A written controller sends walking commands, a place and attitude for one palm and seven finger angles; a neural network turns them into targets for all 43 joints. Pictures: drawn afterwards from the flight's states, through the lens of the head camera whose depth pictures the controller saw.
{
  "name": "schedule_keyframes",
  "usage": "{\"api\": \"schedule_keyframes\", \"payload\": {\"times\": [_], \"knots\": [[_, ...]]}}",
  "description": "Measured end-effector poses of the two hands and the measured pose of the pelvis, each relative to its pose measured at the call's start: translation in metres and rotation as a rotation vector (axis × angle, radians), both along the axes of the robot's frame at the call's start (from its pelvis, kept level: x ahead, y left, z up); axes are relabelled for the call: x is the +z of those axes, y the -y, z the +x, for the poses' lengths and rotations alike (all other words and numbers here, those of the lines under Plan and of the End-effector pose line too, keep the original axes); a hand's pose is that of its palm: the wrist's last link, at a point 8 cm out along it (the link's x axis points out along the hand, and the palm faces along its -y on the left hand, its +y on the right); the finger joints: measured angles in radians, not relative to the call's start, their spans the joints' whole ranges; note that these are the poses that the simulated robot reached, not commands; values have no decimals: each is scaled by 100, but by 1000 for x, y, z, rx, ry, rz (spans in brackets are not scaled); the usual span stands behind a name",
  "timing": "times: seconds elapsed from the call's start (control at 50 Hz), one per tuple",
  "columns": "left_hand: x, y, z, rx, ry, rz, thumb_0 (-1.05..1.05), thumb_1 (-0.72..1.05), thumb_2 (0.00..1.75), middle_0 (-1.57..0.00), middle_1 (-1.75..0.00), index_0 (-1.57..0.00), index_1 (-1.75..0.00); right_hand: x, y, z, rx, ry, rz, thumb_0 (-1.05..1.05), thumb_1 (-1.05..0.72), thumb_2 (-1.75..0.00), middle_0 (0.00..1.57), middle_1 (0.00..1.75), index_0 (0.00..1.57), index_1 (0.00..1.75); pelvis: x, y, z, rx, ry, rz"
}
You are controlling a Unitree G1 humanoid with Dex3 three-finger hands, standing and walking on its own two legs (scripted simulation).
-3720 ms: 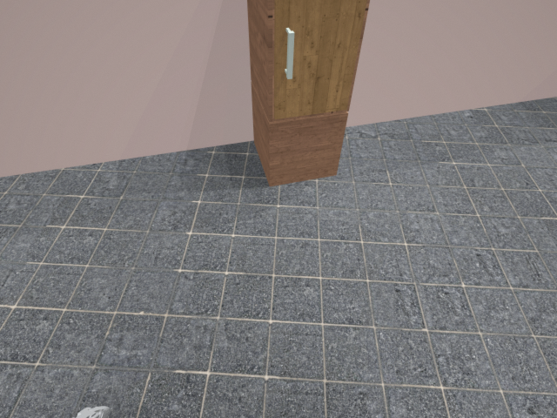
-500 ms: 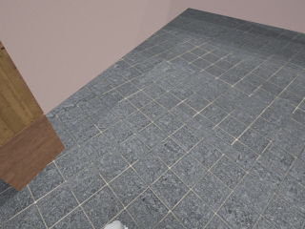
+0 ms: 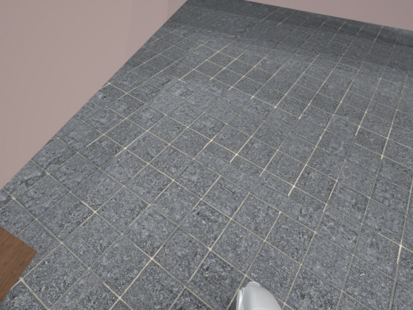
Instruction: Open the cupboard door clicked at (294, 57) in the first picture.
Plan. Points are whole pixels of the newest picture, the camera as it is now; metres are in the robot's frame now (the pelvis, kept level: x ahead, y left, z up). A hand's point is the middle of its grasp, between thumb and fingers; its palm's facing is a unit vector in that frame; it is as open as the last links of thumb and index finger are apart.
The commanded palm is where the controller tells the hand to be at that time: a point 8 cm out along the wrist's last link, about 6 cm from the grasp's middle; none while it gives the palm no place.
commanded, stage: turn to face it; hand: left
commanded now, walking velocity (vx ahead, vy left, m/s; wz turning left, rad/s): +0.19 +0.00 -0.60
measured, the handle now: out of the picture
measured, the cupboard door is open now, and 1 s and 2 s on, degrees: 0 0 0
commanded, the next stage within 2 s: none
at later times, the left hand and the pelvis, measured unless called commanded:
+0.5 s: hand (148, 258) +0.26 +0.15 -0.17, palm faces +0.13 -0.98 -0.14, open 7.3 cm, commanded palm none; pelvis +0.14 -0.02 -0.01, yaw +7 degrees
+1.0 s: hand (113, 301) +0.16 +0.20 -0.16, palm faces +0.43 -0.85 -0.31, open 7.4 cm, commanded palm none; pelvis +0.16 -0.04 -0.01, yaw +24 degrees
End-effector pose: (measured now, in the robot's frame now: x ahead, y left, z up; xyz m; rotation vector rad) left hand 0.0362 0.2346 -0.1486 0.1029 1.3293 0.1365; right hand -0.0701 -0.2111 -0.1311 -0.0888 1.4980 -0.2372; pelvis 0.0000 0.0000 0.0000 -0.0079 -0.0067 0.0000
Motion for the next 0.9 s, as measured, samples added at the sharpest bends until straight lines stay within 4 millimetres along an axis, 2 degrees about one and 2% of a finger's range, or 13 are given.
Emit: {"api": "schedule_keyframes", "payload": {"times": [0.08, 0.14, 0.2, 0.26, 0.34, 0.4, 0.48, 0.56, 0.6, 0.64, 0.74, 0.82, 0.9], "knots": [[-1, 13, 89, -102, 71, 26, 1, 92, 90, -19, -30, -19, -30, -9, 0, -4, -88, -96, 31, 1, -91, -90, 20, 30, 20, 30, -10, 12, 38, -43, -6, 5], [-6, 29, 152, -159, 167, 56, 1, 92, 90, -19, -30, -19, -30, -23, 7, 6, -129, -155, 61, 1, -90, -90, 20, 30, 20, 30, -25, 29, 71, -49, -6, 19], [-3, 44, 189, -159, 238, 65, 1, 91, 90, -19, -30, -19, -30, -33, 19, 38, -127, -153, 67, 1, -90, -90, 20, 30, 20, 30, -28, 38, 90, -41, 4, 13], [7, 56, 203, -144, 256, 59, 0, 91, 89, -19, -30, -19, -30, -34, 33, 92, -84, -65, 52, 1, -90, -90, 20, 30, 20, 30, -19, 41, 106, -22, 12, 8], [14, 67, 208, -109, 244, 32, 0, 91, 89, -20, -30, -19, -30, -28, 44, 168, -15, 83, 35, 1, -91, -90, 20, 30, 20, 30, -10, 40, 122, 19, 7, 5], [16, 63, 213, -46, 271, 20, -1, 92, 89, -20, -30, -20, -30, -22, 46, 216, 55, 158, 23, 1, -91, -90, 20, 30, 20, 30, -7, 36, 131, 61, 7, -1], [9, 46, 208, 30, 273, 9, -1, 92, 89, -20, -30, -20, -30, -12, 48, 264, 148, 205, -15, 1, -93, -90, 20, 30, 20, 30, -10, 27, 141, 117, 11, -11], [-12, 16, 188, 120, 232, 8, -1, 91, 89, -20, -30, -20, -30, -9, 41, 306, 244, 256, -61, 1, -92, -90, 20, 30, 20, 30, -22, 11, 151, 171, 10, -30], [-22, 0, 172, 158, 186, 19, 0, 91, 89, -20, -30, -20, -30, -8, 36, 321, 282, 277, -76, 1, -92, -90, 20, 30, 20, 30, -26, 5, 153, 196, 2, -24], [-22, -14, 156, 183, 136, 44, 0, 91, 89, -20, -30, -20, -30, -4, 30, 330, 312, 286, -82, 1, -91, -90, 20, 30, 20, 30, -24, 3, 154, 214, -5, -22], [-4, -36, 123, 251, 71, 100, 1, 91, 89, -20, -30, -19, -30, 3, 19, 344, 373, 264, -62, 1, -91, -90, 20, 30, 20, 30, -11, 1, 157, 261, -19, -15], [10, -40, 103, 302, 47, 141, 1, 91, 90, -19, -30, -19, -30, 3, 15, 357, 415, 259, -29, 1, -90, -90, 20, 30, 20, 30, -5, 5, 161, 303, -26, -13], [19, -32, 95, 345, 52, 172, 1, 91, 90, -19, -30, -19, -30, -2, 18, 371, 455, 261, 2, 1, -90, -90, 21, 30, 20, 30, -4, 17, 163, 354, -26, -8]]}}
